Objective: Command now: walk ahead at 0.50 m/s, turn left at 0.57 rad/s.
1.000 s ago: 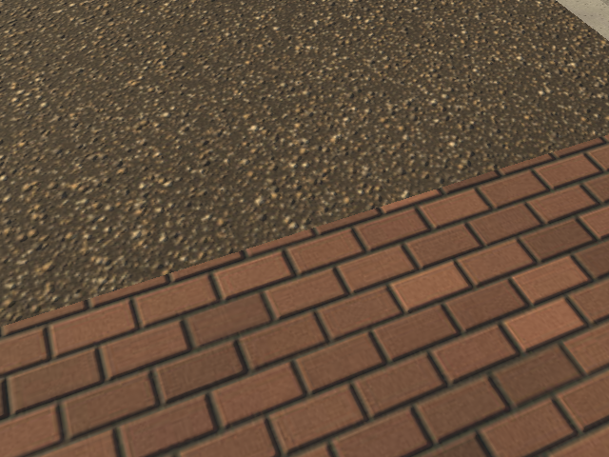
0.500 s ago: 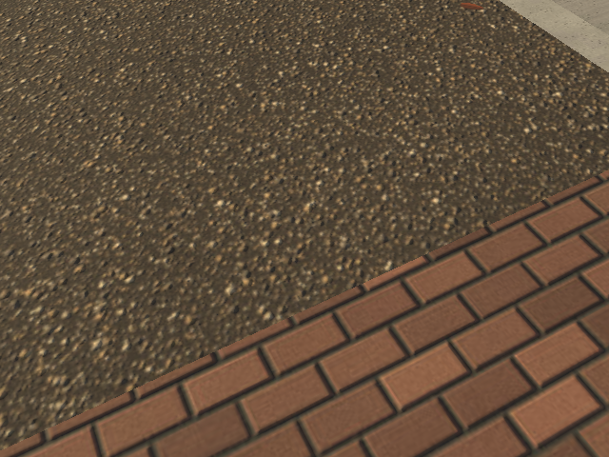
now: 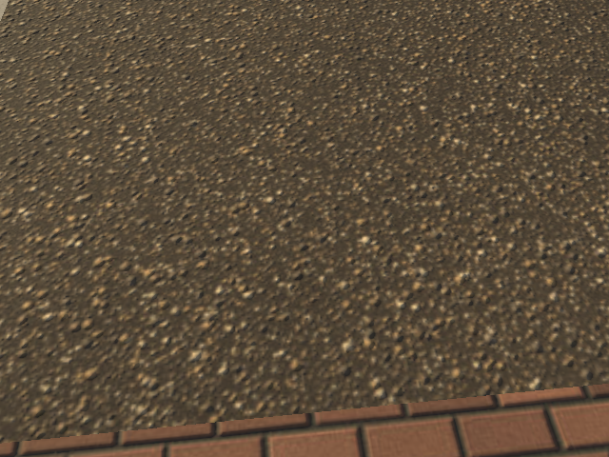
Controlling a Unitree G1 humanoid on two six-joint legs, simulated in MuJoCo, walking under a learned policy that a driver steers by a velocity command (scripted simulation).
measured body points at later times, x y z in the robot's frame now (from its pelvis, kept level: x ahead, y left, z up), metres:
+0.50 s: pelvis +0.28 -0.04 -0.01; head +0.31 -0.05 +0.44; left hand +0.46 +0.19 -0.11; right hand +0.24 -0.30 -0.15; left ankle +0.07 +0.04 -0.68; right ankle +0.38 -0.11 -0.73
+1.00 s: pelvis +0.41 -0.05 +0.01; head +0.43 -0.04 +0.46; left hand +0.48 +0.21 -0.13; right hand +0.50 -0.30 -0.12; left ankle +0.42 +0.04 -0.71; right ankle +0.38 -0.11 -0.72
